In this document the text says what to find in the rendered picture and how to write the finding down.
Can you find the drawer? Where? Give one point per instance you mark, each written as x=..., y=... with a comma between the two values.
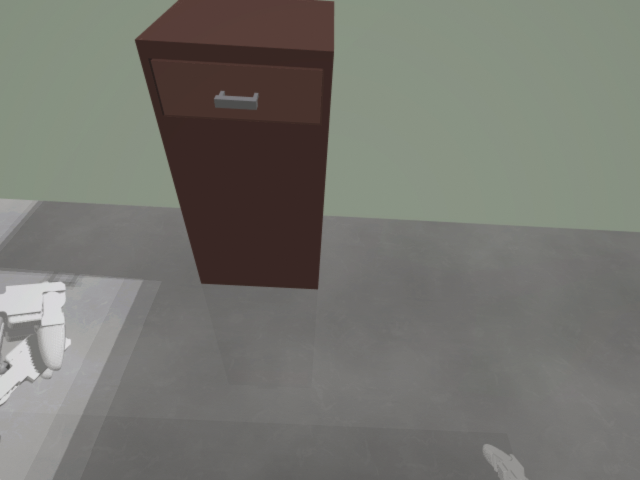
x=188, y=88

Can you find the robot left hand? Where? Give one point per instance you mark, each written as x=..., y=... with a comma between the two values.
x=32, y=313

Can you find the cabinet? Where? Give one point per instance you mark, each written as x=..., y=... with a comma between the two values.
x=251, y=192

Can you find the robot right hand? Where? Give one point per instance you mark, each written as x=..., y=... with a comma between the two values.
x=508, y=467

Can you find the handle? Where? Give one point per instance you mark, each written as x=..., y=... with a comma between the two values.
x=236, y=102

